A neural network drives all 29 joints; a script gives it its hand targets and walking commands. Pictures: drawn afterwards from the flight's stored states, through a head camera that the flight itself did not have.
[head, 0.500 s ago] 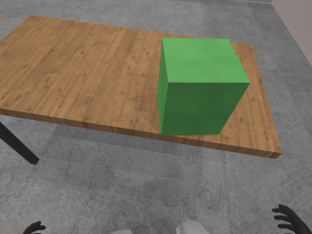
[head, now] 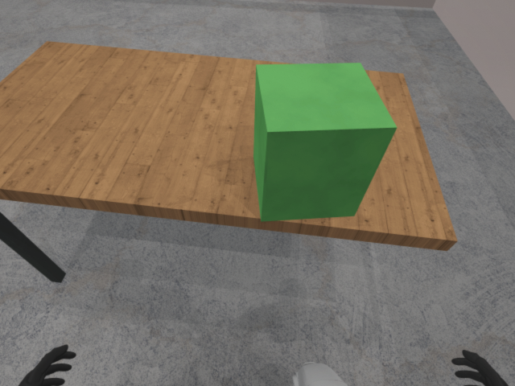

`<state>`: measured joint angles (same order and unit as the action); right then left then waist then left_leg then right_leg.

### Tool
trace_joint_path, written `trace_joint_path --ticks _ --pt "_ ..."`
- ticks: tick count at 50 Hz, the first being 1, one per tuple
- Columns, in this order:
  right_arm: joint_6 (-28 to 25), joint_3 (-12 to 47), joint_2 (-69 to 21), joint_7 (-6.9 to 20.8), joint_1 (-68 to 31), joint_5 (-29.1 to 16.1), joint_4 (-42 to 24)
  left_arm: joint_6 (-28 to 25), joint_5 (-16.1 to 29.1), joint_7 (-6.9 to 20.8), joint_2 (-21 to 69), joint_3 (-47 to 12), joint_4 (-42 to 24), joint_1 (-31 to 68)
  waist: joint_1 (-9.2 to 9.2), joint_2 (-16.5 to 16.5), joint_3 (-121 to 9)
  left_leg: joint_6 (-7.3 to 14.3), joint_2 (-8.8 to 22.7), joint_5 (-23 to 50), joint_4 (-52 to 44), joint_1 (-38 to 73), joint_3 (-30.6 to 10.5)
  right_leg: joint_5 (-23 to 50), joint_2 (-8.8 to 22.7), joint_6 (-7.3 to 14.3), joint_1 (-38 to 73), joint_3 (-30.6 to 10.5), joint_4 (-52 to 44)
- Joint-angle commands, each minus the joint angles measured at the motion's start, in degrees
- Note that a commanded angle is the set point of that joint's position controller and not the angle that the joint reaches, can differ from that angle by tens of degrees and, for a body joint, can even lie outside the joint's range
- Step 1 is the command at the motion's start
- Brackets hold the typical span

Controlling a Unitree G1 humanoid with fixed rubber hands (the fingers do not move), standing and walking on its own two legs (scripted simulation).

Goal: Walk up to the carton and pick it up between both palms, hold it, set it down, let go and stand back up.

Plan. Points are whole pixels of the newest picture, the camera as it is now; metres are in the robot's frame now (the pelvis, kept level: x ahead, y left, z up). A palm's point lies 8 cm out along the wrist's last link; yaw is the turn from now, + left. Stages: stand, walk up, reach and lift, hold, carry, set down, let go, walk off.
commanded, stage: walk up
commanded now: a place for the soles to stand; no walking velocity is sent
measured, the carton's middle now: (308, 145) +0.56 -0.08 +0.03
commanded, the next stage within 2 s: none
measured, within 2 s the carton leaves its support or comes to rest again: neither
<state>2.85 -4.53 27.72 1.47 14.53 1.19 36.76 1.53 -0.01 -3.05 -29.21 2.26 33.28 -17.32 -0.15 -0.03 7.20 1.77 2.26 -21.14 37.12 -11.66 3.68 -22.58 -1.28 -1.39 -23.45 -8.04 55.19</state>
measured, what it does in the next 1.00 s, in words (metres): steps on the spot: right foot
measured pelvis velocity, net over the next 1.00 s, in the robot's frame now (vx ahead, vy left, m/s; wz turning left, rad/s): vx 0.03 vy -0.02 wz -0.07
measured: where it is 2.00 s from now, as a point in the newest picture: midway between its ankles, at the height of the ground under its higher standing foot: outside the picture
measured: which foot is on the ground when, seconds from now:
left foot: down 0.00-1.00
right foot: up 0.00-0.16, down 0.18-1.00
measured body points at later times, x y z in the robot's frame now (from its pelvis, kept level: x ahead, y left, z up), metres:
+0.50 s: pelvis +0.04 +0.00 +0.00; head +0.07 -0.01 +0.45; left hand +0.17 +0.34 -0.06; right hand +0.16 -0.33 -0.08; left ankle +0.03 +0.10 -0.73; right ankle +0.06 -0.16 -0.71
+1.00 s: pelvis +0.03 -0.02 -0.01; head +0.05 -0.03 +0.44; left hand +0.17 +0.32 -0.07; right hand +0.14 -0.36 -0.08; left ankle +0.03 +0.10 -0.73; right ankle +0.06 -0.17 -0.73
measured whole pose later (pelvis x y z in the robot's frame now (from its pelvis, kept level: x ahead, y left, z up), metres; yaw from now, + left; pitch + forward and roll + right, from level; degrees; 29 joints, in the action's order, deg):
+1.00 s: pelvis +0.03 -0.02 -0.01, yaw -4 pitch -4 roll +0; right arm 3.1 -4.5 27.4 1.5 13.2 0.8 35.7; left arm 0.5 0.0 -2.9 -28.3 1.7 35.9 -15.8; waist -0.2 -1.3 6.1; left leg 0.3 2.7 -21.9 39.1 -13.5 4.3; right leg -18.2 -1.5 -2.0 -17.2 -9.2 39.0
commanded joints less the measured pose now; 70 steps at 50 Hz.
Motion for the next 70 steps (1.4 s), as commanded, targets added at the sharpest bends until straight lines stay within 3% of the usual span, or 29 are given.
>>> trace_joint_path --ticks 1,4,6,7,9,10,11,12,13,18,20,21,22,25,28,32,34,36,38,40,41,43,47,51,55,58,62,66,70 --pt "-1.75 -2.79 9.50 -0.35 -2.46 0.70 -5.87 -1.69 1.01 0.90 -8.04 2.60 -0.31 -2.14 3.78 -13.49 -2.68 7.16 9.38 5.46 -14.53 10.67 -9.24 -4.02 -0.10 -0.20 -8.11 3.84 -7.09" --pt "-1.06 -2.73 9.82 -0.29 -2.31 0.55 -7.15 -2.54 0.42 0.55 -6.91 1.83 -0.03 -3.06 3.62 -15.20 -8.18 8.16 10.21 20.09 -6.89 13.59 -5.42 -0.28 -0.26 0.81 -1.95 9.30 -16.98" --pt "-0.30 -2.39 9.46 -0.22 -3.80 -0.17 -7.24 -3.11 0.38 0.21 -7.11 1.97 1.61 -5.80 1.34 -13.20 -10.23 4.96 8.26 22.45 0.87 10.38 -1.75 12.93 -1.57 1.88 6.64 9.36 -28.10" --pt "-0.24 -1.86 8.18 -0.25 -3.95 -0.34 -7.68 -3.10 0.01 0.06 -8.31 2.48 1.83 -5.51 0.54 -9.05 -11.74 2.94 7.31 21.19 5.54 7.11 -1.29 18.96 -0.08 3.13 10.86 4.59 -27.43" --pt "-0.51 -1.29 6.77 -0.31 -4.11 -0.61 -8.76 -2.63 -0.49 -0.02 -13.11 4.15 1.40 -3.97 0.64 2.49 -10.87 -1.15 0.92 2.44 13.24 -5.99 -0.47 34.26 11.18 9.22 14.07 -16.56 -25.12" --pt "0.02 -1.57 7.37 -0.25 -4.21 -0.79 -9.07 -2.25 -0.77 0.08 -13.61 4.06 0.59 -3.60 -0.53 6.32 -8.74 -1.48 -2.71 -17.63 15.67 -10.12 -5.59 27.67 15.83 14.83 11.94 -28.37 -30.01" --pt "0.76 -1.99 8.21 -0.66 -3.77 -0.93 -8.56 -2.38 -1.10 -0.07 -14.06 4.24 0.37 -3.44 -1.33 9.63 -6.07 -0.98 -1.71 -21.18 16.70 -10.03 -8.90 19.78 18.27 17.40 8.58 -29.68 -32.21" --pt "0.76 -2.44 9.45 -0.69 -4.23 -0.66 -8.53 -2.39 -1.08 0.01 -12.71 4.00 0.59 -2.45 -1.13 8.02 -3.29 -0.66 -0.90 -20.32 14.54 -10.87 -9.43 12.49 15.93 15.85 6.65 -27.70 -32.71" --pt "0.21 -2.45 9.13 -0.57 -3.98 -0.87 -8.50 -2.34 -1.11 -0.10 -12.58 3.92 0.19 -1.15 -0.50 11.09 -2.18 -0.54 -0.53 -18.89 11.57 -11.40 -8.47 14.51 13.79 14.34 7.33 -24.78 -31.92" --pt "-2.02 -2.32 8.37 -0.96 1.24 -0.38 -5.15 -1.68 0.72 0.49 -9.49 1.77 0.21 3.37 2.75 11.87 -9.05 0.33 0.13 5.40 -10.80 5.62 -6.90 32.14 9.03 8.19 4.33 -15.26 -24.09" --pt "-2.24 -3.88 12.60 -1.23 -0.04 0.42 -5.01 -2.01 1.68 0.56 -5.24 0.64 -0.53 3.83 2.56 0.90 -10.12 3.87 10.87 12.54 -15.85 12.09 -15.41 23.53 2.05 2.77 -2.93 -5.57 -13.97" --pt "-2.05 -4.14 14.24 -1.34 -3.00 0.03 -5.92 -1.77 1.24 0.18 -5.55 0.91 -0.51 1.69 1.36 -3.12 -8.13 7.80 18.31 15.79 -16.95 8.01 -19.75 7.89 -1.68 1.35 -3.31 0.54 -9.84" --pt "-2.05 -3.75 12.24 -1.14 -4.65 -0.06 -6.17 -1.17 0.77 -0.01 -7.29 1.64 -0.06 0.39 1.23 -3.11 -7.82 12.09 21.38 14.75 -15.58 3.98 -18.55 -8.18 -0.63 1.18 -0.35 2.86 -4.27" --pt "-1.71 -3.26 10.32 -0.45 -5.77 0.11 -5.74 -1.13 0.89 0.56 -8.25 2.24 -0.01 0.08 0.57 -7.05 -1.78 10.70 15.70 16.07 -13.44 -0.25 -9.80 -7.14 0.48 1.62 1.17 3.01 -5.73" --pt "-0.75 -2.93 10.26 -0.27 -5.37 -0.12 -5.20 -2.64 1.10 0.35 -7.65 1.85 1.66 -1.35 0.81 -10.56 -4.58 5.57 9.35 30.01 -5.36 7.66 -3.82 8.32 0.27 1.58 3.07 5.77 -21.21" --pt "-0.55 -2.40 8.96 -0.36 -4.56 -1.04 -5.78 -2.54 0.10 -0.38 -10.76 2.76 2.50 -0.62 1.55 -5.80 -13.02 0.81 5.37 21.77 2.35 5.38 -1.55 31.46 4.56 4.84 10.62 -4.08 -19.75" --pt "-0.08 -2.59 8.77 -0.08 -4.80 -0.83 -6.02 -2.08 0.02 -0.19 -13.04 3.38 2.48 0.17 0.75 1.62 -10.70 -0.39 0.13 2.72 5.87 0.64 -3.14 29.28 11.38 10.85 8.41 -17.71 -23.54" --pt "0.20 -2.30 7.49 -0.27 -5.99 -0.49 -6.31 -1.91 -0.16 -0.32 -13.10 3.24 2.78 -0.10 0.16 5.21 -6.23 -0.27 -1.64 -9.64 4.69 -3.29 -5.83 26.35 13.14 13.17 6.83 -23.42 -27.41" --pt "-0.71 -2.28 7.78 -0.43 -3.79 -0.26 -5.84 -1.79 -0.07 -0.22 -12.13 2.59 2.17 2.23 1.79 5.50 -5.02 0.28 0.24 -4.49 -3.65 0.75 -7.24 23.13 10.89 10.45 2.28 -20.40 -26.80" --pt "-1.73 -3.42 11.33 -0.56 -1.72 0.07 -4.61 -2.21 0.65 0.16 -9.00 1.63 1.49 5.23 3.45 0.31 -6.12 2.35 6.93 4.35 -10.63 8.29 -10.56 18.57 4.78 4.70 -3.88 -10.27 -21.94" --pt "-1.90 -3.79 12.61 -0.53 -3.01 -0.23 -4.71 -2.25 0.97 0.16 -8.52 1.73 1.48 4.05 2.44 -1.85 -6.78 5.36 11.53 5.22 -13.15 5.62 -12.50 18.20 0.96 2.91 -0.28 -2.91 -15.63" --pt "-1.60 -3.69 11.81 -0.44 -6.18 -0.29 -5.14 -1.83 1.08 0.26 -8.67 2.05 2.01 0.82 0.10 -2.78 -5.79 8.26 14.84 6.66 -13.31 -0.05 -11.42 7.60 0.10 2.62 5.22 1.90 -13.20" --pt "-0.60 -3.39 11.16 0.30 -7.60 -0.08 -5.35 -2.27 0.42 0.42 -11.41 2.76 2.37 0.43 0.22 -2.56 -5.38 2.23 5.36 2.13 -3.97 0.37 -2.66 21.11 4.11 4.99 5.56 -6.49 -20.78" --pt "-0.39 -2.67 9.05 0.25 -4.82 -0.52 -5.11 -2.15 0.06 0.14 -12.17 2.25 2.02 3.69 1.99 5.98 -5.26 0.89 0.01 -3.70 -1.23 3.40 -6.26 10.94 9.15 8.52 -1.72 -19.78 -29.25" --pt "-1.65 -3.31 11.14 -0.04 -3.27 -0.30 -3.83 -2.38 0.75 0.52 -9.47 1.46 1.40 5.40 2.90 1.49 -4.03 2.50 6.29 -3.42 -10.78 5.75 -9.75 9.29 4.67 4.58 -4.52 -11.39 -25.61" --pt "-1.76 -3.52 11.94 -0.01 -6.55 -0.27 -4.33 -2.31 1.04 0.69 -9.76 1.94 1.82 1.55 0.60 -2.78 -4.92 5.82 11.47 -1.70 -14.01 0.84 -10.31 13.13 0.66 2.90 3.39 -1.01 -17.05" --pt "-0.86 -3.38 11.13 0.34 -7.25 -0.45 -3.65 -2.55 0.57 0.38 -11.43 2.42 2.63 0.27 0.54 -1.79 -6.48 2.74 6.00 4.36 -4.82 2.29 -3.92 21.02 3.70 4.62 5.10 -6.29 -20.75" --pt "-0.53 -2.77 9.47 0.20 -5.15 -0.68 -3.97 -2.37 0.20 0.03 -12.05 2.23 2.38 2.49 2.15 4.24 -6.85 1.17 1.19 0.08 -0.98 4.00 -5.86 16.70 8.27 7.80 0.67 -17.86 -27.40" --pt "-1.35 -3.07 10.60 -0.04 -4.01 -0.23 -3.24 -2.43 0.47 0.38 -9.61 1.47 1.98 4.44 2.69 0.28 -6.24 2.63 6.04 1.21 -8.70 7.49 -8.57 13.36 4.94 4.56 -3.29 -11.43 -24.83"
